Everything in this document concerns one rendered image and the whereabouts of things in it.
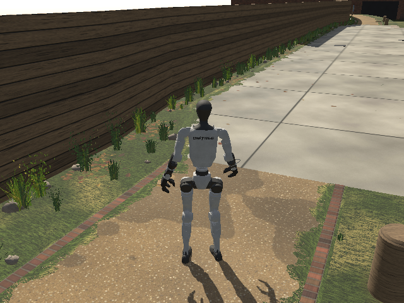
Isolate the robot left upper arm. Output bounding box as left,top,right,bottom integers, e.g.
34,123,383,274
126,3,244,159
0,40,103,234
172,127,190,162

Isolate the right robot hand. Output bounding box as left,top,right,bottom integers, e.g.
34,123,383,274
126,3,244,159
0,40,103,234
223,167,238,177

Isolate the robot right forearm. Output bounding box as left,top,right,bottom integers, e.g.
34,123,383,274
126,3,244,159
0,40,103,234
227,153,237,170

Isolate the humanoid robot torso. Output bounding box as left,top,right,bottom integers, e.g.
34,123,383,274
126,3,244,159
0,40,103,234
188,124,218,189

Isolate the left robot hand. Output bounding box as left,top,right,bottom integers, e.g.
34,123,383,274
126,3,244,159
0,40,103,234
161,177,175,193

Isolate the robot left forearm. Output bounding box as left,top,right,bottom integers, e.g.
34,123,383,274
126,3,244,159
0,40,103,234
163,152,177,180

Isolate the robot left shin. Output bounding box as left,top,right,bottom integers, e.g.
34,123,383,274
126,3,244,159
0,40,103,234
182,211,191,255

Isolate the robot right upper arm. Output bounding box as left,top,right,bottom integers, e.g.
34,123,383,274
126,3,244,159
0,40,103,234
217,128,234,162

